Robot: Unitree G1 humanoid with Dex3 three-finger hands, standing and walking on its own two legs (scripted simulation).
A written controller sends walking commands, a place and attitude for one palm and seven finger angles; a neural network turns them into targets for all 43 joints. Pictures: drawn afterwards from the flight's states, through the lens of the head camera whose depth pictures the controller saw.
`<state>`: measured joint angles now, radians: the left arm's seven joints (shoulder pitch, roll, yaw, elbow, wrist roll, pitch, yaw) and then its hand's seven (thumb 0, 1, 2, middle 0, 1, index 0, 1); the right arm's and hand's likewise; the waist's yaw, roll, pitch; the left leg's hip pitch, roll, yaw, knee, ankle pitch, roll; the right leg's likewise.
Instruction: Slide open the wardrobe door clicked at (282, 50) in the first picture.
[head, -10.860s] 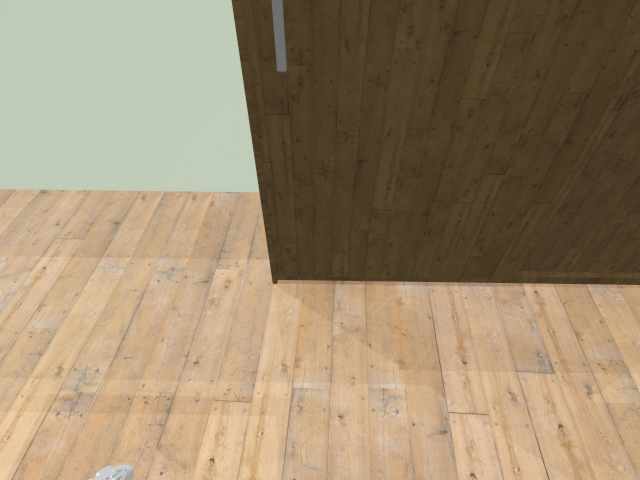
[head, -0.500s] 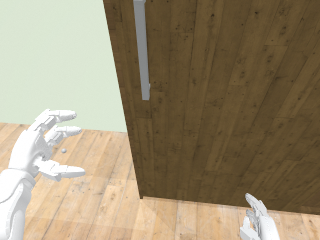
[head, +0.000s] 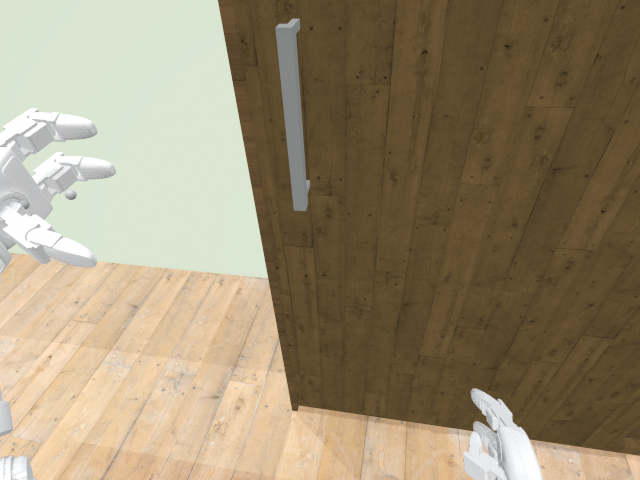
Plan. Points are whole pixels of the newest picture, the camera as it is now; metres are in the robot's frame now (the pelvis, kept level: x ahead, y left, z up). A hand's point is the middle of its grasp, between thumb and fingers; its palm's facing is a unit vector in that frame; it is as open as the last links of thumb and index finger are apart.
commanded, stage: raise the hand with hooked fingers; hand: left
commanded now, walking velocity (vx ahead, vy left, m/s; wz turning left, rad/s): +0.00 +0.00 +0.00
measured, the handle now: (297, 124) +0.52 +0.11 +0.24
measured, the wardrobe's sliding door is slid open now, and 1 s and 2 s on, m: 0.00 0.00 0.00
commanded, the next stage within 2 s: move the hooked fingers beside the handle in 0.46 s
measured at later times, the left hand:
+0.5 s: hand (97, 206) +0.29 +0.29 +0.24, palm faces +0.07 -0.99 -0.13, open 14.0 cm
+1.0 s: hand (151, 172) +0.34 +0.25 +0.26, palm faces -0.03 -1.00 -0.07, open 14.0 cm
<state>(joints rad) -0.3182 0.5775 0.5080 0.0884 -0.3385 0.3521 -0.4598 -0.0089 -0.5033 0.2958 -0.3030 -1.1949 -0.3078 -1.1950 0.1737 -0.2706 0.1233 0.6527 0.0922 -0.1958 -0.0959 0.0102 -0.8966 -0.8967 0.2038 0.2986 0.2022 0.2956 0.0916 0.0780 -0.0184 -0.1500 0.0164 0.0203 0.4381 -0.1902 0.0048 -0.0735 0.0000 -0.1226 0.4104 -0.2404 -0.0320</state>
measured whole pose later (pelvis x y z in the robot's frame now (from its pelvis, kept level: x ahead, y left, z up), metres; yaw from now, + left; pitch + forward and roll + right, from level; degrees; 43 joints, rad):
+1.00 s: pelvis +0.02 +0.01 +0.00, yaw -1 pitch -3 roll +0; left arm -0.42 0.50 0.42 0.15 -0.31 0.37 -0.41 -0.01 -0.50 0.30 -0.30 -1.20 -0.31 -1.20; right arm 0.17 -0.26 0.11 0.63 0.09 -0.14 -0.08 0.01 -0.90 -0.90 0.20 0.30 0.20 0.30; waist 0.05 0.05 -0.04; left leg -0.16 0.01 0.05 0.41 -0.20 0.01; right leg -0.11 -0.01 -0.09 0.41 -0.26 -0.02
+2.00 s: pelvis +0.03 +0.00 +0.00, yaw -2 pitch +0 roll +0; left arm -0.77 0.44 0.30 0.60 -0.21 0.28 -0.25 -0.01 -0.50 0.30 -0.30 -1.20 -0.30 -1.20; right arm 0.25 -0.29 0.06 0.68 0.09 -0.09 -0.10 0.01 -0.90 -0.90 0.20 0.30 0.20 0.30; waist 0.00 0.04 -0.03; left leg -0.21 0.02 0.06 0.42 -0.21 0.01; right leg -0.16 0.00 -0.08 0.42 -0.26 -0.03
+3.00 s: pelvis +0.02 +0.00 +0.00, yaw -2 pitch -1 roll +0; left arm -0.82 0.38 0.25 0.68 -0.17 0.24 -0.15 -0.01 -0.50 0.30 -0.30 -1.20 -0.30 -1.20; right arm 0.26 -0.27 0.06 0.68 0.08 -0.05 -0.10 0.01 -0.90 -0.90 0.20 0.30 0.20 0.30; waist -0.01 0.05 -0.03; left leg -0.20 0.02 0.05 0.40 -0.19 0.00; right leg -0.15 0.01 -0.08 0.40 -0.24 -0.04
